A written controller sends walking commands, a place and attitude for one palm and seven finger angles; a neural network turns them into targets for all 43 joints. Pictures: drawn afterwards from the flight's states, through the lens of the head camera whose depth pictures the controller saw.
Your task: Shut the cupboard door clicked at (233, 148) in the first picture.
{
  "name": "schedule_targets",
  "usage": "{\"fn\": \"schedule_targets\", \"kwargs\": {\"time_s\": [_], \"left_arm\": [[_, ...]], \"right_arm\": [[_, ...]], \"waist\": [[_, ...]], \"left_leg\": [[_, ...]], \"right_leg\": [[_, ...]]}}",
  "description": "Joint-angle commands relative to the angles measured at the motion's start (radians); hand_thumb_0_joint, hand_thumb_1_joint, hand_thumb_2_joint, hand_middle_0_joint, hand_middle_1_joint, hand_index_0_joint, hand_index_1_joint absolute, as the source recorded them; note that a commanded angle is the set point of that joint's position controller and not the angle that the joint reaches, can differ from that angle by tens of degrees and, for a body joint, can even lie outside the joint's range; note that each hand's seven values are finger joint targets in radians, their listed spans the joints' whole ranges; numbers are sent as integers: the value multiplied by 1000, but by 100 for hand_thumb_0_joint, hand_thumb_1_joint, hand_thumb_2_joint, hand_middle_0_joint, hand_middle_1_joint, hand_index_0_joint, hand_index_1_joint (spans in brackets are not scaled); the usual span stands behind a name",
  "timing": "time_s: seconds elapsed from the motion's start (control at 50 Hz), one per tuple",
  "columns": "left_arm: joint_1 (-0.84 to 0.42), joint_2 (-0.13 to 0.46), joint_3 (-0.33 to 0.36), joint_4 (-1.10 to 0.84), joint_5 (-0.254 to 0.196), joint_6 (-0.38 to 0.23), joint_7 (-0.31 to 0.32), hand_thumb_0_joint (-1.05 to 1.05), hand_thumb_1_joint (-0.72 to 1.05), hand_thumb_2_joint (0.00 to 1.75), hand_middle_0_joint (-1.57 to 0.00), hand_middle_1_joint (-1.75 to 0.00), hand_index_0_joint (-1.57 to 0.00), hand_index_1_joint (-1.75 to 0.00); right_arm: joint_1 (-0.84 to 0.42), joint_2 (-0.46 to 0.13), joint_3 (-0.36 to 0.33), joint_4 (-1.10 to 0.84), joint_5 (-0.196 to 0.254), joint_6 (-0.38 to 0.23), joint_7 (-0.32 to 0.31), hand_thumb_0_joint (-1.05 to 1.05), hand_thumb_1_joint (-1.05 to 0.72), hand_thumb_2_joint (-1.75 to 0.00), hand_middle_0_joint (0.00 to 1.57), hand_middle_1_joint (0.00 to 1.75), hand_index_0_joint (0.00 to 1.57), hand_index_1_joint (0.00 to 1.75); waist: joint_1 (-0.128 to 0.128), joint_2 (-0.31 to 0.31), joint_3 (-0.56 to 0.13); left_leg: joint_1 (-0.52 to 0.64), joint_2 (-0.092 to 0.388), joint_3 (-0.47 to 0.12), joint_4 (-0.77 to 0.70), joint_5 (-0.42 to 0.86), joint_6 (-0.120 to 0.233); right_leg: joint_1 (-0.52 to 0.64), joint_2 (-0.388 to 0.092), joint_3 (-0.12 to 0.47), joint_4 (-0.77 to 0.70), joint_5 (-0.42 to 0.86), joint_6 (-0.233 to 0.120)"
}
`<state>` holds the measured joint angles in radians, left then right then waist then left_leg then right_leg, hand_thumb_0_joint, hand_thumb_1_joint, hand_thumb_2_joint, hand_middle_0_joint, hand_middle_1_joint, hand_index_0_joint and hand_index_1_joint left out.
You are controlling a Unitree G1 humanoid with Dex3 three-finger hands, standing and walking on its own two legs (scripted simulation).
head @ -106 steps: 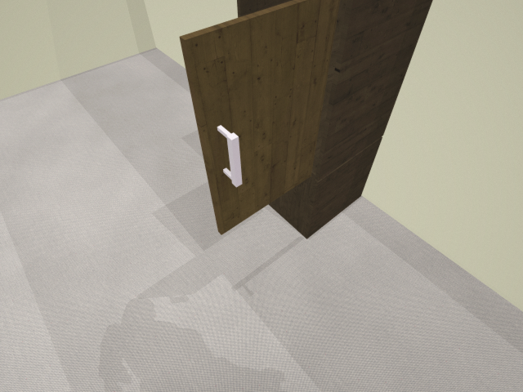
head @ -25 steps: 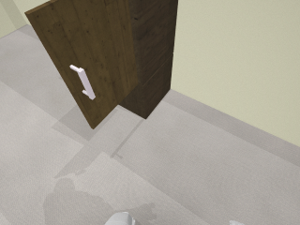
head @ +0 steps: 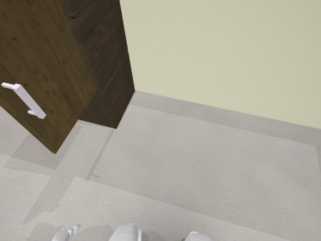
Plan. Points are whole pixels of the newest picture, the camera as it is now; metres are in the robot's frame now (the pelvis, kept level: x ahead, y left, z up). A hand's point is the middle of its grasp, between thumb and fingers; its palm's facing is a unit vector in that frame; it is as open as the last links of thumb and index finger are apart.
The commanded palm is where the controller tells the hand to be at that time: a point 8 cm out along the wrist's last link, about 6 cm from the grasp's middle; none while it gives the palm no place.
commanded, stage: walk to a spot facing it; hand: left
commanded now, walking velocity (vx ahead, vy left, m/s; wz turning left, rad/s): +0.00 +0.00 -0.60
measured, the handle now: (25, 101) +0.49 +0.47 -0.01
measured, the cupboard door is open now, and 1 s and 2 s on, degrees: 89 89 89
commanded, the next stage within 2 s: turn to face it in 1.54 s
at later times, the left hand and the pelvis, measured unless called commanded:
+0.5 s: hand (130, 210) +0.21 +0.11 -0.14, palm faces -0.32 -0.92 -0.24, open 7.4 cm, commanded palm none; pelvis +0.04 -0.05 +0.00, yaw -18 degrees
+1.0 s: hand (179, 148) +0.41 -0.04 -0.14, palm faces -0.57 -0.80 -0.19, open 7.4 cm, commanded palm none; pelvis +0.21 -0.13 +0.02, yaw -33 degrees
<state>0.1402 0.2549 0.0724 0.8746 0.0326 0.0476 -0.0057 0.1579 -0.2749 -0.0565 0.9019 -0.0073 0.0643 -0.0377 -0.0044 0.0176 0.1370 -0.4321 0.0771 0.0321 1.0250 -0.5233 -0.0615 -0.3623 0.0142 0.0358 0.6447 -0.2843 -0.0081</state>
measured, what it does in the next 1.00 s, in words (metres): walks ahead, turning right: left foot, then right foot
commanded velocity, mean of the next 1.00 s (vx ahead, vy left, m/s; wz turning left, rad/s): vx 0.31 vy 0.00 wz -0.46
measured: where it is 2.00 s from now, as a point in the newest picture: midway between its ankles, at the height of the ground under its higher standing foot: (233, 180)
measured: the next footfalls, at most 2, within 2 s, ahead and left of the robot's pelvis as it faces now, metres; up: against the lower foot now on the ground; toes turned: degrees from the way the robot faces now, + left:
left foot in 0.10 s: +0.06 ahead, +0.13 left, +0.00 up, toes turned +0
right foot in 0.40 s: +0.04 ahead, -0.17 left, +0.00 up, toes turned -21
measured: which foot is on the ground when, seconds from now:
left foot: up 0.00-0.08, down 0.10-0.40, up 0.42-0.70, down 0.72-1.00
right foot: down 0.00-0.10, up 0.12-0.38, down 0.40-0.70, up 0.72-1.00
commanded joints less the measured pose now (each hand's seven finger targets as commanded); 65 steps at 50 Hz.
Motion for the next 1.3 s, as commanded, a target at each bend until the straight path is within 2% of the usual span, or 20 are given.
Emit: {"fn": "schedule_targets", "kwargs": {"time_s": [0.0,0.04,0.08,0.1,0.2,0.32,0.34,0.38,0.48,0.64,0.66,0.68,0.7,0.84,0.94,1.0,1.04,1.08,1.16,1.28], "left_arm": [[-22,201,49,-77,0,-8,14,0,90,90,-20,-30,-20,-30],[-49,179,40,-79,-13,1,7,0,90,90,-20,-30,-20,-30],[-37,78,16,-119,-25,10,-10,0,90,90,-20,-30,-20,-30],[-73,118,26,-137,-16,2,-22,0,90,90,-20,-30,-20,-30],[-105,53,19,-97,-8,-7,-63,0,90,90,-20,-30,-20,-30],[-69,38,13,-65,-9,-35,-67,0,90,90,-20,-30,-20,-30],[43,72,27,-25,-7,-42,-61,0,90,90,-20,-30,-20,-30],[285,281,78,49,-16,-54,-24,0,90,90,-20,-30,-20,-30],[54,153,42,-7,-5,-76,1,0,90,90,-20,-30,-20,-30],[60,141,47,30,-13,-84,-13,0,90,90,-20,-30,-20,-30],[49,96,37,22,-10,-83,-16,0,90,90,-20,-30,-20,-30],[61,27,21,-1,-21,-79,-25,0,90,90,-20,-30,-20,-30],[-2,34,16,-44,-17,-86,-29,0,90,90,-20,-30,-20,-30],[-45,-24,1,-4,-3,-64,-61,0,90,90,-20,-30,-20,-30],[-99,-19,-3,-4,-2,-62,-60,0,90,90,-20,-30,-20,-30],[95,42,18,66,0,-73,-49,0,90,90,-20,-30,-20,-30],[388,243,71,150,-9,-90,-18,0,90,90,-20,-30,-20,-30],[253,178,50,123,-21,-83,5,0,90,90,-20,-30,-20,-30],[99,58,15,101,-10,-110,11,0,90,90,-20,-30,-20,-30],[166,68,19,154,-13,-131,3,0,90,90,-20,-30,-20,-30]], "right_arm": [[83,-33,-7,-61,0,-41,8,0,-90,-90,20,30,20,30],[170,-53,-8,-31,-2,-50,3,0,-90,-90,20,30,20,30],[202,-223,-37,-54,-31,-68,-6,0,-90,-90,20,30,20,30],[174,-241,-36,-68,-31,-73,-9,0,-90,-90,20,30,20,30],[148,-148,-16,-45,-38,-92,0,0,-90,-90,20,30,20,30],[197,-169,-30,-8,-32,-92,15,0,-90,-90,20,30,20,30],[167,-156,-28,-17,-27,-92,19,0,-90,-90,20,30,20,30],[-35,-57,0,-130,-7,-88,33,0,-90,-90,20,30,20,30],[7,-56,-19,-67,-21,-77,49,0,-90,-90,20,30,20,30],[100,-41,-17,-27,-16,-121,42,0,-90,-90,20,30,20,30],[207,-88,-29,12,-18,-129,30,0,-90,-90,20,30,20,30],[346,-205,-56,40,-42,-136,19,0,-90,-90,20,30,20,30],[412,-228,-51,48,-45,-128,8,0,-90,-90,20,30,20,30],[236,-79,-12,50,-32,-148,14,0,-90,-90,20,30,20,30],[253,-81,-13,80,-34,-130,23,0,-90,-90,20,30,20,30],[215,-76,-9,87,-25,-118,28,0,-90,-90,20,30,20,30],[160,19,11,22,4,-124,39,0,-90,-90,20,30,20,30],[65,-8,-8,33,-7,-118,36,0,-90,-90,20,30,20,30],[170,47,-3,109,-22,-90,46,0,-90,-90,20,30,20,30],[50,65,-2,66,-21,-103,66,0,-90,-90,20,30,20,30]], "waist": [[-14,-156,-188],[-54,-126,-179],[-62,321,-149],[-54,206,-134],[-31,177,-112],[-27,170,-151],[33,80,-181],[174,-349,-165],[16,-197,-75],[-43,-112,-119],[-90,15,-156],[-140,292,-213],[-157,250,-198],[-32,145,-121],[-38,140,-94],[73,29,-156],[185,-402,-303],[127,-225,-147],[-9,-161,-123],[18,-85,-90]], "left_leg": [[119,-38,26,-276,94,6],[298,-42,26,-520,225,19],[327,386,-475,-845,34,187],[203,458,-516,-871,-6,258],[296,257,-90,-773,233,167],[261,260,80,-605,315,114],[146,213,135,-449,279,75],[-360,19,145,65,-178,-7],[-155,68,4,4,146,-7],[258,-32,78,-522,303,9],[442,31,-2,-599,233,33],[598,306,-372,-712,58,136],[581,463,-580,-824,-41,238],[350,245,2,-796,463,159],[290,242,90,-771,433,145],[175,180,159,-507,506,93],[-262,-23,188,104,-110,25],[-319,74,5,247,12,42],[-84,92,27,-13,170,19],[-78,49,67,-323,278,25]], "right_leg": [[55,-207,287,-226,257,-161],[-75,-144,260,-185,83,-90],[-293,58,5,245,-307,26],[-252,-23,45,401,-281,30],[-226,-70,-77,322,-145,45],[86,-10,-198,-71,-99,10],[287,0,-182,-177,-40,-16],[524,-429,503,-422,-64,-226],[135,-267,234,-438,-124,-184],[51,-163,179,-280,-49,-133],[-62,-101,136,-109,-42,-95],[-275,39,-17,228,-217,-32],[-377,23,-18,458,-315,-22],[-256,-119,-79,321,-17,9],[-54,-66,-173,41,51,-1],[302,-15,-190,-88,69,-39],[683,-456,475,-356,-56,-231],[444,-423,410,-414,-98,-250],[192,-286,85,-436,140,-178],[274,-276,56,-442,171,-182]]}}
